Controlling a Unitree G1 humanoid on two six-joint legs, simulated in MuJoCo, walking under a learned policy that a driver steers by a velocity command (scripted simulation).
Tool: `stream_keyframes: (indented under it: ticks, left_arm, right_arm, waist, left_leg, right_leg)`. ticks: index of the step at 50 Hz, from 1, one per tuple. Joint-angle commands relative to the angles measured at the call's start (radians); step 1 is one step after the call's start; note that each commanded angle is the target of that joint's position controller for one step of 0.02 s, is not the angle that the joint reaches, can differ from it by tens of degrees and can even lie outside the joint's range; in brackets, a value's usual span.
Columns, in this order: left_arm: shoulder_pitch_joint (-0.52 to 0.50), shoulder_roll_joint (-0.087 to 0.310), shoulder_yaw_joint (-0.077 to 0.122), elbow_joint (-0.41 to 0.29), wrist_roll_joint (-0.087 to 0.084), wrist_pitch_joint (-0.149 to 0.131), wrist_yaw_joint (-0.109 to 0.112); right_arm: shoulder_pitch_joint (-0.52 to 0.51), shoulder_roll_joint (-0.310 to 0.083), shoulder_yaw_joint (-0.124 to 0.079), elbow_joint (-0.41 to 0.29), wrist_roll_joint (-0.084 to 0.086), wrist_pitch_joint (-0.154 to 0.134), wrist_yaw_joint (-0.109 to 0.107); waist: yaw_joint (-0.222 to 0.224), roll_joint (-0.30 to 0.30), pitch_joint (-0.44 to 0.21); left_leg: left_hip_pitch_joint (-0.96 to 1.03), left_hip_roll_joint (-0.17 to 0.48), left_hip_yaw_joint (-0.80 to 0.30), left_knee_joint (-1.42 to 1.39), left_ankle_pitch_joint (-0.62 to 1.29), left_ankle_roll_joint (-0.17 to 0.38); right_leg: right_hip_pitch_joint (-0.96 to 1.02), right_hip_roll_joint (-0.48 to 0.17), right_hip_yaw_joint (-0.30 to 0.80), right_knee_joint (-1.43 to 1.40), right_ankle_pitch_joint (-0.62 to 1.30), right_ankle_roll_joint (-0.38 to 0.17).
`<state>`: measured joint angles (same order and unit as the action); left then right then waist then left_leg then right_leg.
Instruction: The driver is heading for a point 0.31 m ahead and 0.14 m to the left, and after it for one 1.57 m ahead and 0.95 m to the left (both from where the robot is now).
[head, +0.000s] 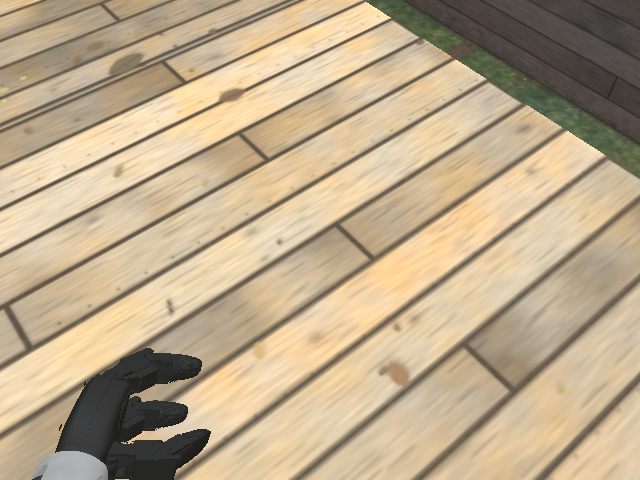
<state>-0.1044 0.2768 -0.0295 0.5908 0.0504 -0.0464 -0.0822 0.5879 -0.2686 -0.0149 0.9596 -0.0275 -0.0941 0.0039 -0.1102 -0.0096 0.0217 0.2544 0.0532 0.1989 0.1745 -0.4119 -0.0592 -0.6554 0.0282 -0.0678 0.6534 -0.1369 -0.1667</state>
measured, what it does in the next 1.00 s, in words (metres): walks ahead, turning left: right foot, then left foot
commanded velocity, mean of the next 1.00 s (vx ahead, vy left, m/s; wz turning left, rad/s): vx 1.00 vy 0.00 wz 0.74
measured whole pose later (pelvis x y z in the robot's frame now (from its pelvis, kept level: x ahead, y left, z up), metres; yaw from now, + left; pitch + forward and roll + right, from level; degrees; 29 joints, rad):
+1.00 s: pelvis +0.90 +0.16 +0.01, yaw +47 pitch +2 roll -1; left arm 0.18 0.30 0.02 0.67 0.06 -0.07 0.02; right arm 0.29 -0.39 -0.08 0.77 -0.02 -0.04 0.02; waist -0.04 0.04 0.02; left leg -0.37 -0.08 -0.08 1.29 -0.34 0.11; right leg -0.37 -0.03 -0.03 0.57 -0.23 0.03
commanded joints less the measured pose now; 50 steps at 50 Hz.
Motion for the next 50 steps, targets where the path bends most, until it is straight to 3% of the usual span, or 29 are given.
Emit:
stream_keyframes:
  ticks: [1,2,3,4,6,8,10,13,16,19,22,23,24,25,26,27,28,31,34,37,40,42,44,45,46,47,48,49,50]
  left_arm:
    - [0.527,0.194,0.085,0.118,0.017,-0.011,0.049]
    - [0.549,0.291,0.11,0.138,0.036,-0.014,0.073]
    - [0.564,0.315,0.123,0.114,0.018,-0.014,0.078]
    - [0.515,0.253,0.119,0.143,0.004,-0.019,0.081]
    - [0.419,0.144,0.098,0.17,0.001,-0.045,0.075]
    - [0.398,0.085,0.08,0.189,-0.014,-0.062,0.078]
    - [0.418,0.055,0.075,0.221,-0.038,-0.084,0.072]
    - [0.433,0.042,0.071,0.245,-0.036,-0.1,0.069]
    - [0.45,0.054,0.066,0.262,-0.037,-0.105,0.079]
    - [0.483,0.135,0.074,0.266,-0.043,-0.103,0.108]
    - [0.388,0.225,0.102,0.222,-0.022,-0.054,0.142]
    - [0.318,0.242,0.111,0.201,-0.016,-0.037,0.136]
    - [0.247,0.149,0.095,0.196,-0.013,-0.04,0.107]
    - [0.408,0.055,0.06,0.077,-0.025,-0.064,0.101]
    - [0.382,0.085,0.044,0.044,-0.017,-0.089,0.099]
    - [0.324,0.119,0.045,0.048,-0.013,-0.103,0.093]
    - [0.293,0.117,0.046,0.042,-0.005,-0.099,0.089]
    - [0.297,0.085,0.028,0.045,0.033,-0.027,0.085]
    - [0.137,0.056,0.01,-0.03,0.013,-0.017,0.07]
    - [0.035,0.036,0.001,-0.066,-0.022,-0.022,0.063]
    - [0.014,0.072,0.013,-0.084,-0.028,-0.031,0.068]
    - [0.126,0.132,0.04,-0.053,-0.028,-0.039,0.082]
    - [0.5,0.226,0.087,0.033,-0.02,-0.051,0.112]
    - [0.71,0.288,0.108,0.068,0.008,-0.053,0.13]
    - [0.562,0.367,0.128,0.046,0.022,-0.044,0.122]
    - [0.424,0.237,0.116,0.012,0.016,-0.035,0.114]
    - [0.383,0.16,0.098,0.014,0.005,-0.029,0.11]
    - [0.391,0.127,0.09,0.043,0.008,-0.028,0.104]
    - [0.428,0.118,0.086,0.082,0.002,-0.033,0.107]
  right_arm:
    - [-0.11,-0.254,-0.044,-0.073,0.014,0.006,-0.02]
    - [-0.036,-0.076,-0.011,-0.12,0.014,0.004,0.004]
    - [-0.029,-0.112,-0.022,-0.158,0.052,-0.001,-0.003]
    - [-0.167,-0.169,-0.04,-0.179,0.047,0.001,-0.01]
    - [-0.191,-0.103,-0.026,-0.157,0.038,0.009,0.005]
    - [-0.123,-0.059,-0.024,-0.122,0.015,0.05,0.027]
    - [-0.194,-0.042,-0.029,-0.137,0.007,0.077,0.039]
    - [-0.36,-0.017,-0.019,-0.202,0.012,0.081,0.052]
    - [-0.478,-0.021,-0.006,-0.245,0.019,0.07,0.067]
    - [-0.486,-0.047,-0.003,-0.257,0.01,0.066,0.08]
    - [-0.096,-0.168,-0.051,-0.146,0.005,0.075,0.066]
    - [0.118,-0.215,-0.082,-0.082,0.011,0.077,0.046]
    - [0.064,-0.243,-0.108,-0.082,0.052,0.087,0.024]
    - [-0.074,-0.363,-0.123,-0.122,0.008,0.097,0.022]
    - [-0.108,-0.343,-0.131,-0.171,0.01,0.099,0.012]
    - [-0.13,-0.24,-0.109,-0.162,0.004,0.096,-0.003]
    - [-0.169,-0.19,-0.095,-0.147,0.004,0.087,-0.006]
    - [-0.224,-0.175,-0.079,-0.161,0.018,0.039,-0.008]
    - [-0.227,-0.199,-0.09,-0.178,0.022,0.015,-0.002]
    - [-0.19,-0.211,-0.105,-0.182,0.031,0.017,0.012]
    - [-0.168,-0.225,-0.117,-0.187,0.029,0.021,0.012]
    - [-0.196,-0.254,-0.124,-0.2,0.02,0.023,0.005]
    - [-0.281,-0.262,-0.121,-0.219,0.014,0.01,0.014]
    - [-0.308,-0.097,-0.076,-0.259,0.007,-0.003,0.006]
    - [-0.172,-0.043,-0.047,-0.331,0.062,0.0,0.011]
    - [-0.245,-0.132,-0.05,-0.28,0.025,0.028,-0.001]
    - [-0.315,-0.16,-0.059,-0.285,0.005,0.039,0.012]
    - [-0.35,-0.155,-0.059,-0.286,0.0,0.049,0.026]
    - [-0.39,-0.131,-0.055,-0.308,-0.013,0.059,0.044]
  waist:
    - [0.385,0.143,-0.211]
    - [0.261,-0.126,-0.339]
    - [0.258,-0.151,-0.498]
    - [0.25,-0.02,-0.306]
    - [0.16,0.018,-0.06]
    - [0.09,-0.055,-0.028]
    - [0.077,-0.049,0.039]
    - [0.083,-0.049,0.11]
    - [0.091,-0.028,0.123]
    - [0.063,-0.044,0.086]
    - [-0.148,-0.101,-0.127]
    - [-0.25,-0.052,-0.192]
    - [-0.213,0.179,-0.098]
    - [0.023,0.318,-0.198]
    - [-0.016,0.154,-0.308]
    - [0.02,-0.029,-0.12]
    - [0.082,-0.101,-0.024]
    - [0.163,-0.109,0.07]
    - [0.122,-0.051,0.095]
    - [0.042,0.019,0.058]
    - [0.017,0.059,0.014]
    - [0.074,0.067,-0.061]
    - [0.286,0.024,-0.256]
    - [0.33,-0.176,-0.371]
    - [0.164,-0.507,-0.452]
    - [0.17,-0.226,-0.264]
    - [0.175,-0.101,-0.16]
    - [0.167,-0.021,-0.091]
    - [0.159,-0.038,-0.051]
  left_leg:
    - [-0.437,0.17,-0.059,0.703,1.205,0.148]
    - [-0.772,0.022,-0.102,1.095,0.084,0.142]
    - [-0.931,-0.066,-0.279,1.329,-0.052,0.156]
    - [-1.013,-0.006,-0.3,1.307,0.087,0.166]
    - [-0.96,0.062,-0.279,1.174,0.17,0.154]
    - [-0.86,0.087,-0.281,1.123,0.193,0.137]
    - [-0.923,0.104,-0.273,1.09,0.21,0.13]
    - [-0.99,0.087,-0.201,0.968,0.36,0.129]
    - [-0.928,0.032,-0.087,0.737,0.504,0.161]
    - [-0.778,-0.068,0.016,0.564,0.554,0.207]
    - [-0.345,-0.168,-0.007,0.564,0.407,0.264]
    - [-0.118,-0.141,-0.108,0.506,0.342,0.322]
    - [-0.055,-0.083,-0.24,0.411,0.321,0.354]
    - [0.142,0.116,-0.732,0.382,0.436,0.552]
    - [0.185,0.214,-1.017,0.146,0.051,0.616]
    - [-0.019,0.203,-1.009,0.032,-0.09,0.537]
    - [-0.204,0.166,-0.922,0.02,-0.059,0.481]
    - [-0.57,0.034,-0.7,0.002,0.119,0.434]
    - [-0.715,-0.053,-0.58,-0.034,0.24,0.403]
    - [-0.623,-0.085,-0.559,0.002,0.394,0.333]
    - [-0.464,-0.049,-0.601,0.091,0.538,0.29]
    - [-0.394,-0.041,-0.626,0.244,0.714,0.249]
    - [-0.53,-0.106,-0.556,0.692,0.727,0.203]
    - [-0.722,-0.166,-0.467,1.036,0.075,0.21]
    - [-0.998,-0.213,-0.359,1.243,-0.112,0.185]
    - [-1.088,-0.105,-0.331,1.299,0.018,0.187]
    - [-1.081,-0.065,-0.296,1.244,0.097,0.177]
    - [-1.048,-0.031,-0.288,1.201,0.128,0.164]
    - [-1.035,0.0,-0.293,1.171,0.133,0.159]
  right_leg:
    - [0.827,-0.005,0.07,-0.081,-0.077,-0.053]
    - [1.114,-0.325,0.449,-0.098,-0.332,-0.054]
    - [1.166,-0.48,0.868,-0.273,-0.363,-0.085]
    - [1.017,-0.408,0.691,-0.307,-0.277,-0.057]
    - [0.696,-0.328,0.437,-0.379,-0.094,-0.023]
    - [0.552,-0.28,0.281,-0.451,-0.06,0.013]
    - [0.527,-0.258,0.174,-0.502,0.035,0.041]
    - [0.503,-0.188,-0.04,-0.542,0.303,0.098]
    - [0.528,-0.144,-0.171,-0.559,0.512,0.135]
    - [0.645,-0.192,-0.216,-0.44,1.049,0.173]
    - [0.634,-0.239,-0.18,0.061,1.314,0.173]
    - [0.483,-0.214,-0.161,0.456,1.098,0.164]
    - [0.225,0.022,-0.142,0.9,-0.032,0.16]
    - [-0.146,0.063,0.034,1.171,-0.365,0.215]
    - [-0.248,0.026,0.18,1.134,-0.329,0.19]
    - [-0.253,-0.034,0.192,0.985,-0.254,0.17]
    - [-0.184,-0.08,0.185,0.85,-0.221,0.174]
    - [0.001,-0.147,0.158,0.637,-0.242,0.222]
    - [0.112,-0.16,0.096,0.315,-0.05,0.247]
    - [0.194,-0.106,0.071,0.047,0.2,0.234]
    - [0.243,-0.068,0.091,-0.097,0.209,0.213]
    - [0.392,-0.023,0.105,-0.145,0.089,0.198]
    - [0.812,-0.08,0.134,-0.105,-0.098,0.163]
    - [1.028,-0.347,0.409,-0.141,-0.466,0.156]
    - [1.09,-0.55,1.059,-0.425,-0.716,0.045]
    - [0.932,-0.484,0.96,-0.441,-0.854,0.025]
    - [0.816,-0.427,0.727,-0.407,-0.677,0.042]
    - [0.715,-0.38,0.558,-0.406,-0.452,0.059]
    - [0.655,-0.34,0.431,-0.413,-0.327,0.076]
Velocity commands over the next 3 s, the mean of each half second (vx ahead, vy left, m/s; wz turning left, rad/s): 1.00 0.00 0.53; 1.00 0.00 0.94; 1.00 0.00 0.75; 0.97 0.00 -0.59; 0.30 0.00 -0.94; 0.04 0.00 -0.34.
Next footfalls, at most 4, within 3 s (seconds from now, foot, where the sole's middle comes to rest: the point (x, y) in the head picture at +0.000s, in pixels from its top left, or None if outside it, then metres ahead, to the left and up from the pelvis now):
0.02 right None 0.21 -0.07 -0.75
0.46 left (253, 397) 0.63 0.11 -0.75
0.88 right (240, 238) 1.06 0.12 -0.75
1.34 left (66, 229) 1.14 0.57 -0.75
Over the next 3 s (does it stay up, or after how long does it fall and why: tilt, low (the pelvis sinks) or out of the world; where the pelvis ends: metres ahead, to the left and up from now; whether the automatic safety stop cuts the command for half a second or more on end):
stays up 1.56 1.14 0.01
